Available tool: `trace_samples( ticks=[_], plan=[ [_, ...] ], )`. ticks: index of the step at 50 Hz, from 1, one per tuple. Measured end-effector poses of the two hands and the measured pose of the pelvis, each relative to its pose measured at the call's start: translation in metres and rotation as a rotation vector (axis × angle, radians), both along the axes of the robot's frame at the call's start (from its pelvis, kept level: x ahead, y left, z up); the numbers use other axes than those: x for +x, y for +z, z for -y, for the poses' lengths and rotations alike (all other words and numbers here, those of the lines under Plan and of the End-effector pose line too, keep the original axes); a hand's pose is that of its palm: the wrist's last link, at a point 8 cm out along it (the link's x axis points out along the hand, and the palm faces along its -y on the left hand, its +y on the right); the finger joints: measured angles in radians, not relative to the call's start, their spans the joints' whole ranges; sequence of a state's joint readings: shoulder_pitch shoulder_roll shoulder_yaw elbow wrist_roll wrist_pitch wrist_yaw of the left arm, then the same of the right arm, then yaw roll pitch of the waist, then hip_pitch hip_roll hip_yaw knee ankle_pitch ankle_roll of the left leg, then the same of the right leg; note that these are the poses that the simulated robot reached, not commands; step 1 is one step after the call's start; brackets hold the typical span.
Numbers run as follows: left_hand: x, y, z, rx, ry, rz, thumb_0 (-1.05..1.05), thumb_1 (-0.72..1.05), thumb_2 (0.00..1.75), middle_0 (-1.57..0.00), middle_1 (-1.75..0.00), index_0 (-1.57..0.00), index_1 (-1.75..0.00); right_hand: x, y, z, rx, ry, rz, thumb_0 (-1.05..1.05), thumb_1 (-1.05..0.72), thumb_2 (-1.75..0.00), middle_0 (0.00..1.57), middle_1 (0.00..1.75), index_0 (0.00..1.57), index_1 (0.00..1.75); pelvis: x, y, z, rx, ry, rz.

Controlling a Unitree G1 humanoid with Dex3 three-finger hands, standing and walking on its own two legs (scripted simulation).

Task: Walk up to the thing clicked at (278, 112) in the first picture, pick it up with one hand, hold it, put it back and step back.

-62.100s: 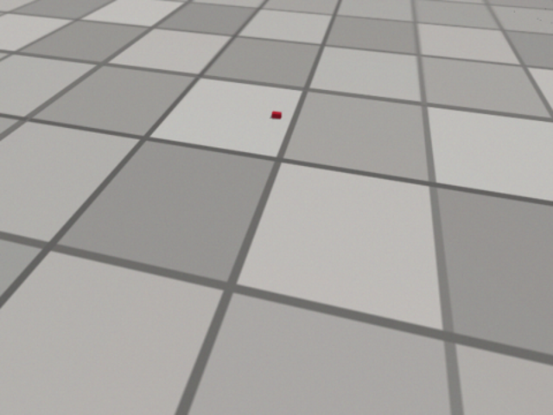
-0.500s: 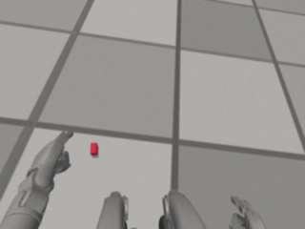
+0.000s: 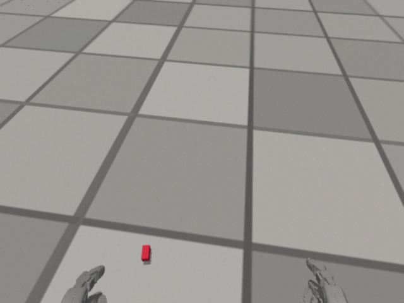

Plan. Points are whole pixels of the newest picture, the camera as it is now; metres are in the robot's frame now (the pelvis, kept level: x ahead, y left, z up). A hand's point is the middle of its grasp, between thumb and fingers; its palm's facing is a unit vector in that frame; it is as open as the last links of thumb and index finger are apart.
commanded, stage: go down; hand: left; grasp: from above
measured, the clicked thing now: (146, 253) +0.51 +0.24 -0.70
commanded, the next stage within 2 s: home in 0.46 s
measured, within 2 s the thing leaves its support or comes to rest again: neither
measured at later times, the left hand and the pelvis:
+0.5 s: hand out of the picture +0.17 +0.17 -0.05, palm faces +0.04 -0.98 -0.19, open 7.4 cm; pelvis +0.01 +0.00 +0.00, yaw +0 degrees
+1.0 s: hand out of the picture +0.16 +0.17 -0.05, palm faces +0.04 -0.98 -0.19, open 7.4 cm; pelvis +0.00 +0.00 +0.00, yaw +0 degrees
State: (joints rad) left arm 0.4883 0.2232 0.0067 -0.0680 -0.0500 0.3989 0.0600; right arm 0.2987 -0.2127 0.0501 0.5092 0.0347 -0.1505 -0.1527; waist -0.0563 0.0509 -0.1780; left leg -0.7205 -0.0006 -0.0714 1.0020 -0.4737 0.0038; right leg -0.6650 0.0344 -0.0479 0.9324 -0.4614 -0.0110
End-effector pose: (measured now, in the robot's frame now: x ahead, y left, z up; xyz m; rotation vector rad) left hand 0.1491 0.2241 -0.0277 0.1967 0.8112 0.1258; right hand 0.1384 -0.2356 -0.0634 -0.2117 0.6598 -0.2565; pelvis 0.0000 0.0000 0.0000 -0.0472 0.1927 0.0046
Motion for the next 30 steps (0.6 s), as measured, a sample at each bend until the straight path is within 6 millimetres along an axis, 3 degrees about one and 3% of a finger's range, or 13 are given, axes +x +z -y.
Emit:
trace_samples(
  ticks=[12, 30],
  plan=[
    [-0.002, 0.004, -0.002, -0.034, 0.017, -0.001, 0.01, 0.90, 0.90, -0.20, -0.30, -0.20, -0.30, 0.021, 0.015, 0.002, -0.041, 0.033, 0.094, 0.01, -0.90, -0.90, 0.20, 0.30, 0.20, 0.30, 0.005, 0.001, 0.002, 0.004, 0.009, 0.015],
    [-0.001, 0.005, 0.002, -0.032, 0.005, -0.002, 0.01, 0.90, 0.90, -0.20, -0.30, -0.20, -0.30, 0.005, 0.006, 0.005, -0.040, 0.020, 0.055, 0.01, -0.90, -0.90, 0.20, 0.30, 0.20, 0.30, 0.004, 0.000, 0.004, 0.004, 0.004, 0.017]
  ],
)
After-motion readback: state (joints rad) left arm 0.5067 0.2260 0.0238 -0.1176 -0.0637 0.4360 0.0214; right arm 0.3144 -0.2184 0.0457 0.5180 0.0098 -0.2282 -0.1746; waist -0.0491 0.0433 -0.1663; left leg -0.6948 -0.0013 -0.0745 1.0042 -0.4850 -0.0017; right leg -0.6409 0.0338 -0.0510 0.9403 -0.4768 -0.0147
